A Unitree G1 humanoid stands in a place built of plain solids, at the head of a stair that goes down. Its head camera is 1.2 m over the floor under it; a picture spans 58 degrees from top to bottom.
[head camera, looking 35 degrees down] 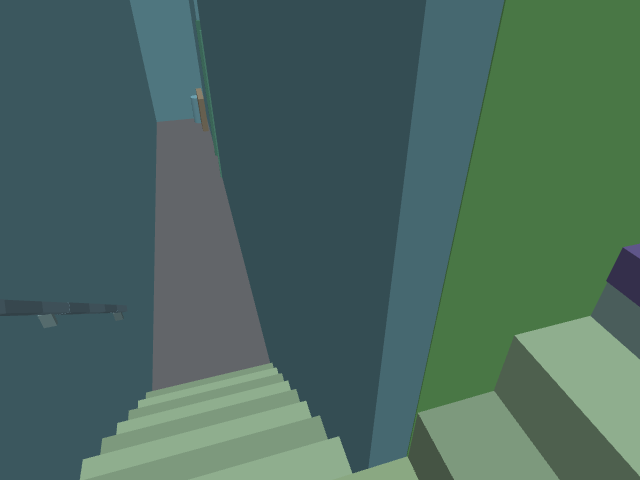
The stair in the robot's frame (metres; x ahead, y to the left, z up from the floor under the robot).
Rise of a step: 0.21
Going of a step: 0.23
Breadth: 0.99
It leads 17 degrees to the left of straight ahead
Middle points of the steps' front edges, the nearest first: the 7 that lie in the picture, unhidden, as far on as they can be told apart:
0.90 0.48 -0.42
1.12 0.54 -0.63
1.34 0.61 -0.84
1.55 0.67 -1.05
1.77 0.74 -1.26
1.99 0.80 -1.47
2.20 0.87 -1.68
